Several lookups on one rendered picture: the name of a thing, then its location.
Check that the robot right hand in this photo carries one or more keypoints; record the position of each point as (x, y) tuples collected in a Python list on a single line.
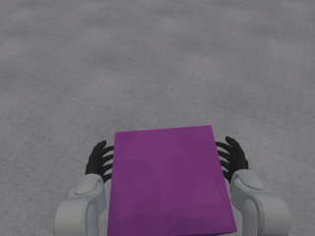
[(235, 157)]

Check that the robot left hand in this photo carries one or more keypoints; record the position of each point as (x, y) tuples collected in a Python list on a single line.
[(96, 161)]

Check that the carton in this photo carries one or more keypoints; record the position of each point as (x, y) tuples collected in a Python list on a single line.
[(168, 182)]

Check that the right robot forearm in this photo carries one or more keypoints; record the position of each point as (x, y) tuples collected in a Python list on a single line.
[(263, 213)]

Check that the left robot forearm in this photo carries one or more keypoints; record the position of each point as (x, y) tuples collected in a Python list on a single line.
[(79, 214)]

